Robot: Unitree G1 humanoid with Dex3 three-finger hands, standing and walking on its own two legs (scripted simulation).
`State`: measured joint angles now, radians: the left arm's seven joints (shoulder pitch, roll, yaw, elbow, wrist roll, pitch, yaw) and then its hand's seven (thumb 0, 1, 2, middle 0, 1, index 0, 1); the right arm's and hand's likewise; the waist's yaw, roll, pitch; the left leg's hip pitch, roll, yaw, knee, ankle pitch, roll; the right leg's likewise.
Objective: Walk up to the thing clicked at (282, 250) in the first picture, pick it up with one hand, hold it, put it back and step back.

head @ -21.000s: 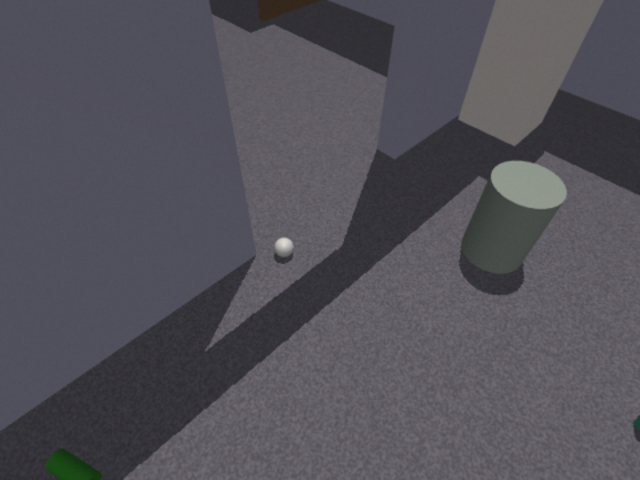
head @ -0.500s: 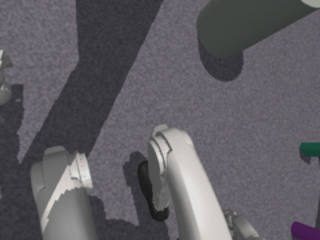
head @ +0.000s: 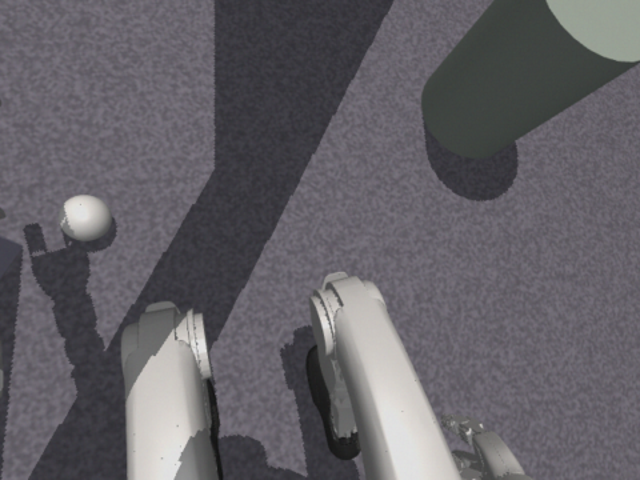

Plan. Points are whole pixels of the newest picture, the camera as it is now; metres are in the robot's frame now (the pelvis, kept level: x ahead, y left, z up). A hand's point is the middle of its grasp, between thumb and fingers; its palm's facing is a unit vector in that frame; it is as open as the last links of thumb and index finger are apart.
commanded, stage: withdraw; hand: left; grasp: from above
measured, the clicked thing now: (85, 218) +0.49 +0.29 -0.34
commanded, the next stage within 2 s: go down in 0.48 s
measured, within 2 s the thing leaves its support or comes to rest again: neither
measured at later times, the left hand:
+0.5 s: hand (13, 194) +0.47 +0.30 -0.15, palm faces -0.49 -0.06 -0.87, open 13.8 cm
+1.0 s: hand out of the picture +0.48 +0.33 -0.06, palm faces -0.42 -0.06 -0.90, open 14.2 cm
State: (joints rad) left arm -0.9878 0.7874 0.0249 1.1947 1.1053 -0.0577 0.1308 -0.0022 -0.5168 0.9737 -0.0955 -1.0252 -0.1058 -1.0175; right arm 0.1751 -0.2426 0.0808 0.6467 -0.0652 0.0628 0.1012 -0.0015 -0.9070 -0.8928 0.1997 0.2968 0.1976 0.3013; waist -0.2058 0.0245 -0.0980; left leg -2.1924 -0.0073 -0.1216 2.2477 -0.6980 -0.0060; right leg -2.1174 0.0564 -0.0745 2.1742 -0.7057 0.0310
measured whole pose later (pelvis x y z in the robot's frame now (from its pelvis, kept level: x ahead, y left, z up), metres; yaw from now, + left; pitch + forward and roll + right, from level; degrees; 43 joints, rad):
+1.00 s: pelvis +0.00 +0.01 +0.04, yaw +0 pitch +37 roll -9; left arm -0.91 0.80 0.05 1.07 1.12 -0.16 0.05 0.00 -0.57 1.00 -0.08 -1.09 -0.08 -1.09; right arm 0.20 -0.25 0.06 0.62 -0.04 0.10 0.08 0.00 -0.94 -0.90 0.20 0.30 0.20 0.30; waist -0.20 0.03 -0.13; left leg -2.10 -0.01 -0.11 2.12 -0.68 0.02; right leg -2.02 0.05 -0.06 2.04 -0.68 0.04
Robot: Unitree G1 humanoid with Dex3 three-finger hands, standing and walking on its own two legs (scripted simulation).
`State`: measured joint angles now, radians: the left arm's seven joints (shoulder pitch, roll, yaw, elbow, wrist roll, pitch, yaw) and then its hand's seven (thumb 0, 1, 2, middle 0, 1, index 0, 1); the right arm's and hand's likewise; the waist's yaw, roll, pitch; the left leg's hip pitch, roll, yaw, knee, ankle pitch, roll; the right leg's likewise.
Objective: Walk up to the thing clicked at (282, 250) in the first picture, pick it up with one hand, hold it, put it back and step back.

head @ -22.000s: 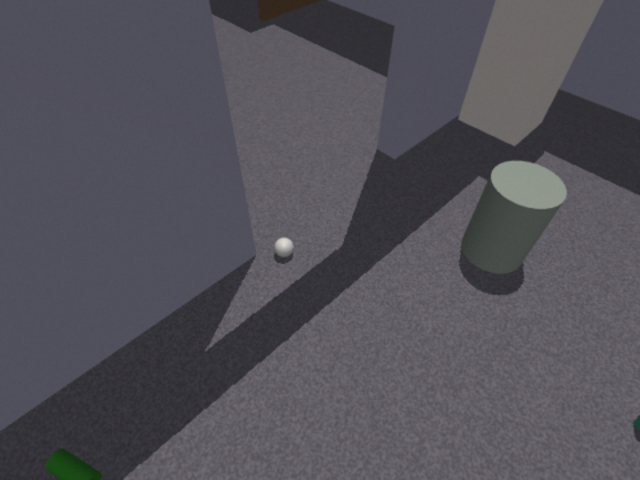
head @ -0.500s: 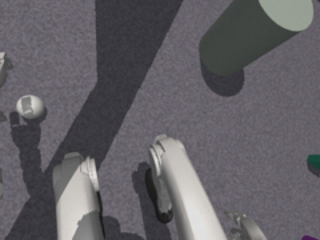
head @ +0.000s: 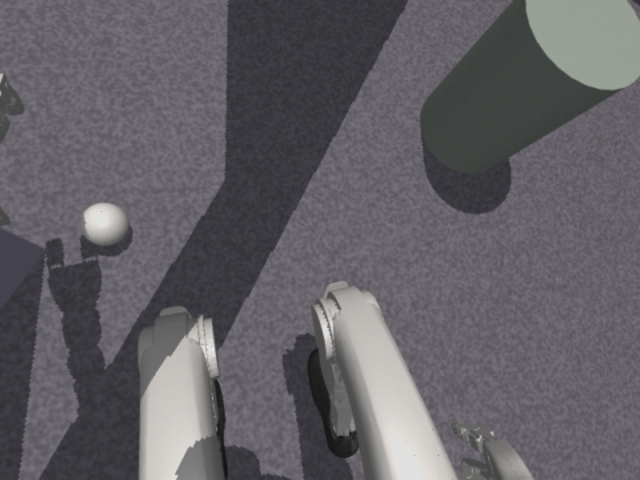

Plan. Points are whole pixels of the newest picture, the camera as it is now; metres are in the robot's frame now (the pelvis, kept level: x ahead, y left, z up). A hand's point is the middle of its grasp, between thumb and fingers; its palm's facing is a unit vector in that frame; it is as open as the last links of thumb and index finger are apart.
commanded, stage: go down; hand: left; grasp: from above
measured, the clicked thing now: (105, 224) +0.49 +0.28 -0.38
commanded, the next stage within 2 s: none
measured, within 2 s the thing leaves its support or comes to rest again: neither
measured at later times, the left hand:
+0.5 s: hand out of the picture +0.47 +0.33 +0.01, palm faces -0.43 -0.06 -0.90, open 14.3 cm
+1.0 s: hand out of the picture +0.46 +0.33 +0.05, palm faces -0.43 -0.06 -0.90, open 14.3 cm
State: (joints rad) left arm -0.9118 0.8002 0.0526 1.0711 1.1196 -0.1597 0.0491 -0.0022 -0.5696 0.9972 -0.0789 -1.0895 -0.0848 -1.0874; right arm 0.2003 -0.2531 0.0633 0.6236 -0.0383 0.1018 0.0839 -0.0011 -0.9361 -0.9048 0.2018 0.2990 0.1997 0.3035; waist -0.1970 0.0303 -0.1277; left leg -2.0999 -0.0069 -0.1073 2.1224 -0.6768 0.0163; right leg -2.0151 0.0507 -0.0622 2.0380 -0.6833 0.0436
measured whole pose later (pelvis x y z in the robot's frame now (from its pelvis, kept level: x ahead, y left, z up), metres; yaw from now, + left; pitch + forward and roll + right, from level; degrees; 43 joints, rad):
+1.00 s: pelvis +0.01 +0.01 +0.13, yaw +2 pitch +32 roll -7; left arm -0.85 0.74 0.02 1.15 1.12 -0.19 0.08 0.00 -0.59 1.03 -0.07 -1.06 -0.06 -1.07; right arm 0.22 -0.24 0.05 0.68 -0.01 0.08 0.02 0.00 -0.93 -0.91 0.20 0.30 0.20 0.30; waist -0.18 0.04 -0.16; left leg -1.65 0.01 -0.08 1.68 -0.59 0.02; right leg -1.58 0.05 -0.04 1.59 -0.58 0.04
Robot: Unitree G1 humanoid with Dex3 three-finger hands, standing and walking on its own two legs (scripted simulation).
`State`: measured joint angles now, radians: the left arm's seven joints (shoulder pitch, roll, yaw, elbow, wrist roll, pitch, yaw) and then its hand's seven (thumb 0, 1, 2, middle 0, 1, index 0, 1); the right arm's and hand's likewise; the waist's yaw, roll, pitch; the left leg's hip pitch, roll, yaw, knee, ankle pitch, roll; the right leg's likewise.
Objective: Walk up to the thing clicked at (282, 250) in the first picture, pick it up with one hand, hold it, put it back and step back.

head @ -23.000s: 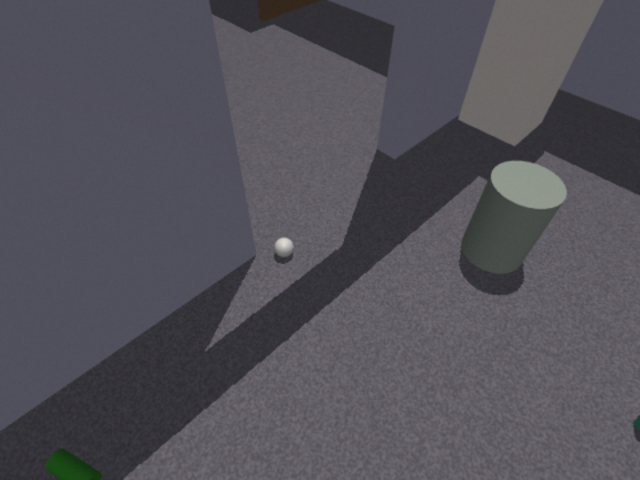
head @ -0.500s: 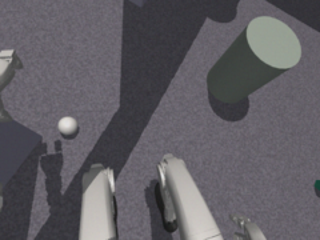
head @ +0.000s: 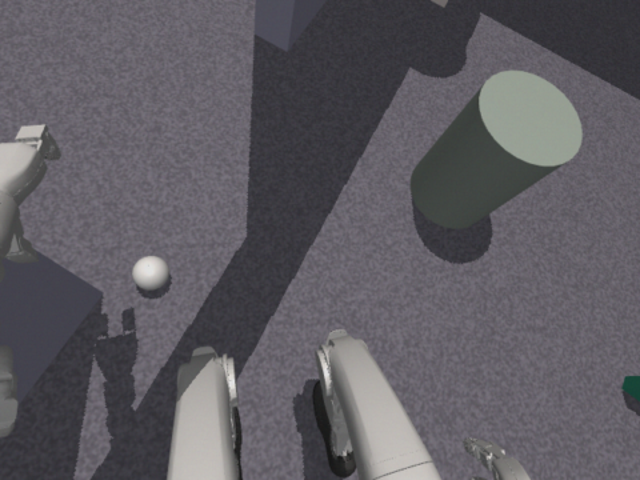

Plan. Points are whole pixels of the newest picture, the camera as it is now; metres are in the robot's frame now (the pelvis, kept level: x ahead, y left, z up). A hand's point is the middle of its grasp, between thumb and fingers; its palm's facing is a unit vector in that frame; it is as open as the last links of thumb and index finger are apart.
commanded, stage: go down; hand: left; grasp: from above
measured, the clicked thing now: (151, 272) +0.49 +0.25 -0.52
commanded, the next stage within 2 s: approach in 1.40 s
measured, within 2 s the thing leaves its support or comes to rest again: neither
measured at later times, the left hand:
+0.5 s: hand (13, 201) +0.46 +0.31 -0.06, palm faces -0.43 -0.04 -0.90, open 14.3 cm
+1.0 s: hand (7, 202) +0.46 +0.31 -0.05, palm faces -0.42 -0.04 -0.91, open 14.3 cm
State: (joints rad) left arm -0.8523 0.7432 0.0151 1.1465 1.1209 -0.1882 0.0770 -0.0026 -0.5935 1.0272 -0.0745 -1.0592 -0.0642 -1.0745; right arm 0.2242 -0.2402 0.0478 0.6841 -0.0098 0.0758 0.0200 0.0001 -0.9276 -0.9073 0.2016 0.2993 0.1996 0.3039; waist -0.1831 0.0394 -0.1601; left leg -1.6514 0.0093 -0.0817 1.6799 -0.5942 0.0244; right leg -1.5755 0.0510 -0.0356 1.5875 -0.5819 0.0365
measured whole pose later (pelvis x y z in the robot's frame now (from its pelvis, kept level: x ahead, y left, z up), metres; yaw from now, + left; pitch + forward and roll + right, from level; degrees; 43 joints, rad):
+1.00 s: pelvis +0.02 +0.00 +0.04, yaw +0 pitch +31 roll -6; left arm -0.78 0.69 0.02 1.14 1.12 -0.18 0.14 0.00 -0.59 1.02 -0.07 -1.07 -0.06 -1.08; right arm 0.24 -0.24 0.02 0.70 -0.01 0.08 0.01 0.00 -0.93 -0.91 0.20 0.30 0.20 0.30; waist -0.16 0.04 -0.17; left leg -1.51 0.02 -0.07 1.55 -0.58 0.02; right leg -1.44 0.06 -0.03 1.46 -0.56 0.04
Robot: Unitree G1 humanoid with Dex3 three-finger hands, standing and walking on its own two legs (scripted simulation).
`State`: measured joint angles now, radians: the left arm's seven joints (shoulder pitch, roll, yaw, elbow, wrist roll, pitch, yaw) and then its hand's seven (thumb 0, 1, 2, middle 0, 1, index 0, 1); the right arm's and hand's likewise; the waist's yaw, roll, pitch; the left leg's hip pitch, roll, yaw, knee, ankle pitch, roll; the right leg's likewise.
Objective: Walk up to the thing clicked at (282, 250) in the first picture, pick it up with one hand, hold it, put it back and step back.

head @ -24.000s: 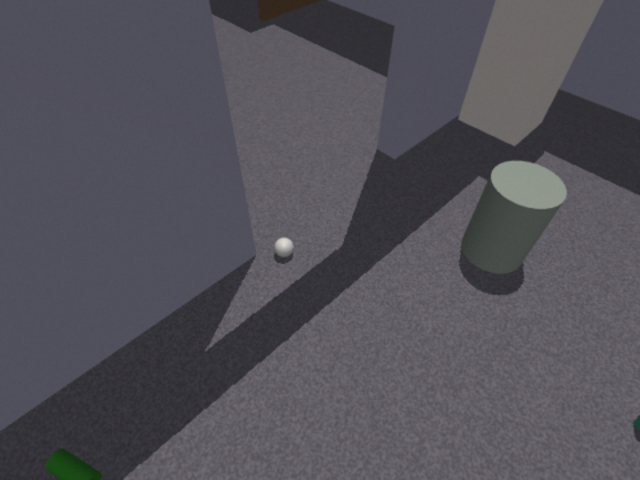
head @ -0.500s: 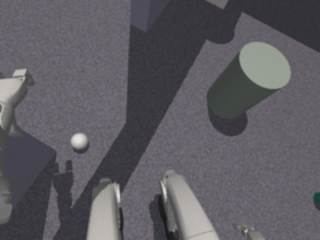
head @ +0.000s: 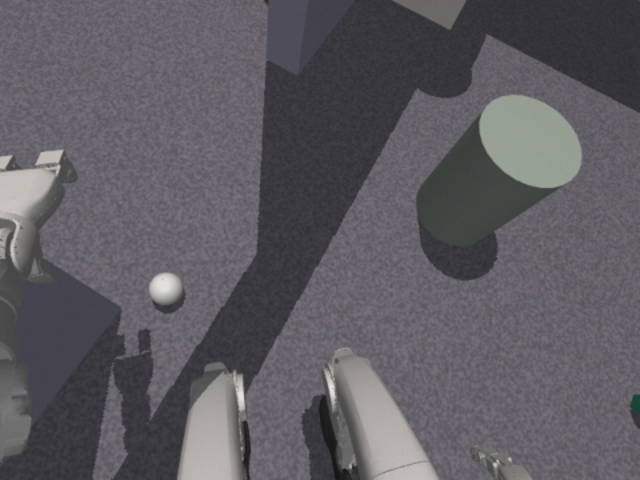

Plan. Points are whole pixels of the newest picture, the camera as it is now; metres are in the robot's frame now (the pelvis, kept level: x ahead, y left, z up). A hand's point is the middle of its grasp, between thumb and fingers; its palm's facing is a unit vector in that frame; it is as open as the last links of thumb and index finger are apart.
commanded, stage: go down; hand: left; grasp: from above
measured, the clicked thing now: (166, 288) +0.48 +0.25 -0.55
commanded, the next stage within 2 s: approach in 0.40 s
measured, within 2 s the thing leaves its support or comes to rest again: neither
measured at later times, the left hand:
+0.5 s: hand (42, 230) +0.45 +0.30 -0.08, palm faces -0.42 -0.04 -0.91, open 14.3 cm
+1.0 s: hand (108, 265) +0.45 +0.28 -0.25, palm faces -0.45 -0.01 -0.89, open 14.4 cm
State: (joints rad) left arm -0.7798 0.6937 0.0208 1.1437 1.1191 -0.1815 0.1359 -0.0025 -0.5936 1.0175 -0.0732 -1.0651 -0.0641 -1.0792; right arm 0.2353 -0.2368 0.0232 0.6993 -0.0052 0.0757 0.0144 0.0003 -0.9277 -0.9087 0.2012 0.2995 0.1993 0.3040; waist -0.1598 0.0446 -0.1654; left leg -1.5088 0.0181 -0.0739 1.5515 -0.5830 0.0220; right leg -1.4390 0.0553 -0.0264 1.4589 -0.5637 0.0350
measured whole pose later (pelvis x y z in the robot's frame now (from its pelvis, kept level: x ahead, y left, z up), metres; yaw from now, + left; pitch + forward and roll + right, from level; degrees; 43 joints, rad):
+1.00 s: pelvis -0.02 +0.00 -0.11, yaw -2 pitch +38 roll -8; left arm -0.95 0.72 0.03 1.37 1.26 -0.25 0.31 0.00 -0.59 0.89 -0.07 -1.10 -0.09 -1.09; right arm 0.20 -0.27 0.02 0.70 -0.07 0.01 0.07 0.00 -0.92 -0.90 0.20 0.30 0.20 0.30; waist -0.21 0.01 -0.17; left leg -1.94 0.00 -0.08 1.92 -0.65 0.02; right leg -1.86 0.05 -0.04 1.85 -0.65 0.04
